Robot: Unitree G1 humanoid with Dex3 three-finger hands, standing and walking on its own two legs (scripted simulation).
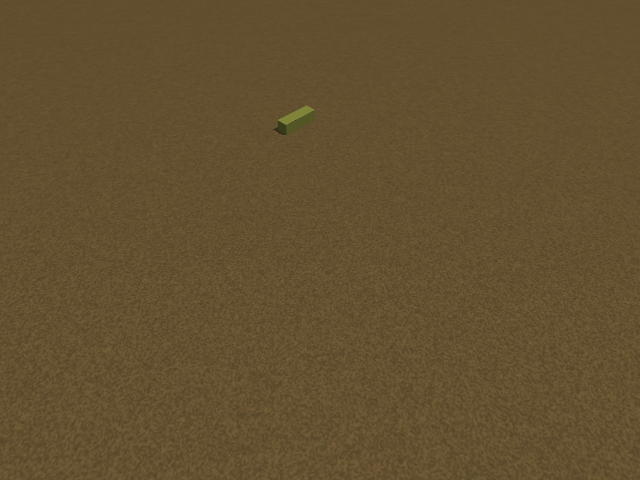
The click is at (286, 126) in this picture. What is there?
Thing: lying carton
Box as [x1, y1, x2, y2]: [278, 105, 314, 134]
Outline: 314,110 306,105 278,120 278,129 286,134 313,120
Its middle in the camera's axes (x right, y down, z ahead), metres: -0.15 -0.70 +2.26
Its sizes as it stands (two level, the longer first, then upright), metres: 0.229 0.072 0.065
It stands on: the floor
